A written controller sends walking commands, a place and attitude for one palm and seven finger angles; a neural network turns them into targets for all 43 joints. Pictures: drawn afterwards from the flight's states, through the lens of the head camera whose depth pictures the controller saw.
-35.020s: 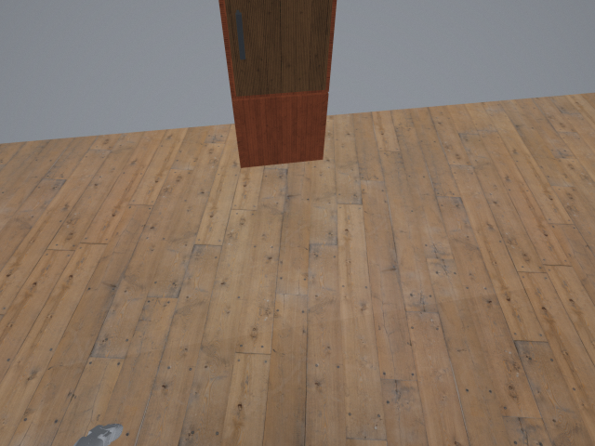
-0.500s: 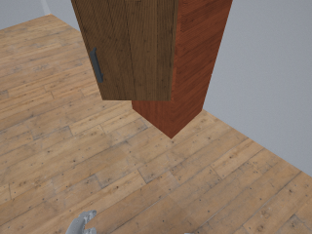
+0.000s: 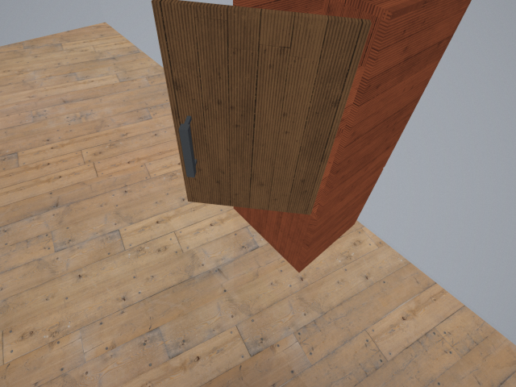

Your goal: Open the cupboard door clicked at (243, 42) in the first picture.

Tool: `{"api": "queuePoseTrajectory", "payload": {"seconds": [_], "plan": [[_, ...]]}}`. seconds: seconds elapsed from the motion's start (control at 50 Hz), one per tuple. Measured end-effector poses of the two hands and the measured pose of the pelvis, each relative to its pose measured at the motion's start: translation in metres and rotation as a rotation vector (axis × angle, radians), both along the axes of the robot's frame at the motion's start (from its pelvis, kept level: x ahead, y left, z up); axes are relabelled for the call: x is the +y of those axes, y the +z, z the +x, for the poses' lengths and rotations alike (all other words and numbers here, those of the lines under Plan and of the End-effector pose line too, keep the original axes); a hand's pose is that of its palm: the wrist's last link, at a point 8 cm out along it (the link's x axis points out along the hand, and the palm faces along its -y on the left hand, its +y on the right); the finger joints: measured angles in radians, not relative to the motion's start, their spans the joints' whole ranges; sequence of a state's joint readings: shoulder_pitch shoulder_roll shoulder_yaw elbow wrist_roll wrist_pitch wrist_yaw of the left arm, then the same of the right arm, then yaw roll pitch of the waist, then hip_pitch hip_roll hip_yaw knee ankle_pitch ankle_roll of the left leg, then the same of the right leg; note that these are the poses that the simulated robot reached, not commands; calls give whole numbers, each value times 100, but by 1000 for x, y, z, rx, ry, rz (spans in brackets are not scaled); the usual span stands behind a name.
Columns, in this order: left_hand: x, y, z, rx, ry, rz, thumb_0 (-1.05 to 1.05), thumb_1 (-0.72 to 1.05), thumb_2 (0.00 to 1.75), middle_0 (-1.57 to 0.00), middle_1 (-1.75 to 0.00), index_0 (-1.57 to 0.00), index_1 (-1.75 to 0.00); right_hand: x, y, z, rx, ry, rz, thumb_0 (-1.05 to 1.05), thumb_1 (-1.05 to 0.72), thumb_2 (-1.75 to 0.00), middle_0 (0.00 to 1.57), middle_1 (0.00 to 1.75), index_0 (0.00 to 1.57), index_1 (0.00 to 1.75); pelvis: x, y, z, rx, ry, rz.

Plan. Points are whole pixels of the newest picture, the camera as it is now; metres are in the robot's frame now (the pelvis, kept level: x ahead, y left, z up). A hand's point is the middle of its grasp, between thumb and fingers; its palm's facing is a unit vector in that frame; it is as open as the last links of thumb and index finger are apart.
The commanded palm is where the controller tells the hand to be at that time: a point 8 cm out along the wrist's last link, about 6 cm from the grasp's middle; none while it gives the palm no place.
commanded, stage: come to a stop and stand still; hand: left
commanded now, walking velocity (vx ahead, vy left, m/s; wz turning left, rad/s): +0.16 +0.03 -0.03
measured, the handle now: (190, 147) +0.66 +0.23 -0.08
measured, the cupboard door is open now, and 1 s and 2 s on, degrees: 43 43 43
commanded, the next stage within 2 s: look again from close up in 1.92 s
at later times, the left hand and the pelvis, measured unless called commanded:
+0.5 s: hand (171, 366) +0.18 +0.17 -0.17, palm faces +0.02 -0.98 -0.19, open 7.3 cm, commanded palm none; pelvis +0.08 -0.01 +0.00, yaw +1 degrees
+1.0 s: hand out of the picture +0.07 +0.19 -0.16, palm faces +0.04 -0.96 -0.27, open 7.3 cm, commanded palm none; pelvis +0.05 -0.01 +0.00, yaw +2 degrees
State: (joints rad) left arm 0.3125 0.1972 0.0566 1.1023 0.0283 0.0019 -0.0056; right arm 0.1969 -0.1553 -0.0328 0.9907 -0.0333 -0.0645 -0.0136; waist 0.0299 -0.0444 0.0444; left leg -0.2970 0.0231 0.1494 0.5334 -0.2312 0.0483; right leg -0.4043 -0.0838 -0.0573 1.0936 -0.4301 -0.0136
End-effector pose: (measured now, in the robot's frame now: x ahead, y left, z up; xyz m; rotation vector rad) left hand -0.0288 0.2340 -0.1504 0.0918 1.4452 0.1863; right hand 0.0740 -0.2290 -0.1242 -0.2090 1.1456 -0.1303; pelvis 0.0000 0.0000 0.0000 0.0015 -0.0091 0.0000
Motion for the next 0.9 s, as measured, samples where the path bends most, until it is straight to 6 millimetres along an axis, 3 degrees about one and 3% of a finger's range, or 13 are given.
{"api": "queuePoseTrajectory", "payload": {"seconds": [0.12,0.22,0.3,0.4,0.52,0.7,0.8,0.9], "plan": [[-1,16,88,-136,-44,6,0,92,90,-20,-30,-20,-30,3,-3,-10,125,-42,10,0,-94,-90,20,30,21,30,5,10,33,10,0,4],[-7,18,152,-219,-90,39,0,93,90,-20,-30,-20,-30,2,-16,-21,236,-87,43,0,-93,-90,20,30,21,30,-6,4,62,1,3,25],[-18,16,182,-216,-132,45,0,92,90,-20,-30,-20,-30,-1,-25,-18,283,-147,72,0,-92,-90,20,30,20,30,-13,0,80,8,-3,21],[-25,16,202,-222,-130,43,0,91,90,-20,-30,-20,-30,-3,-24,-10,309,-158,68,0,-91,-90,20,30,20,30,-15,1,87,18,14,15],[-14,6,195,-229,-87,23,0,91,90,-21,-30,-20,-30,-7,-17,5,281,-132,7,0,-91,-90,20,30,20,30,-3,-2,80,1,20,1],[7,8,149,-132,-38,40,0,91,90,-20,-30,-20,-30,1,-7,29,185,-59,-16,0,-91,-90,20,30,20,30,3,4,71,12,14,0],[5,11,119,-90,-43,69,0,91,90,-20,-30,-20,-30,0,-15,39,143,-69,27,0,-91,-90,20,30,21,30,-3,2,65,12,-2,13],[-3,18,98,-57,-70,65,0,91,90,-20,-30,-20,-30,-5,-12,35,121,-65,45,0,-92,-90,20,30,21,30,-7,7,60,1,7,8]]}}
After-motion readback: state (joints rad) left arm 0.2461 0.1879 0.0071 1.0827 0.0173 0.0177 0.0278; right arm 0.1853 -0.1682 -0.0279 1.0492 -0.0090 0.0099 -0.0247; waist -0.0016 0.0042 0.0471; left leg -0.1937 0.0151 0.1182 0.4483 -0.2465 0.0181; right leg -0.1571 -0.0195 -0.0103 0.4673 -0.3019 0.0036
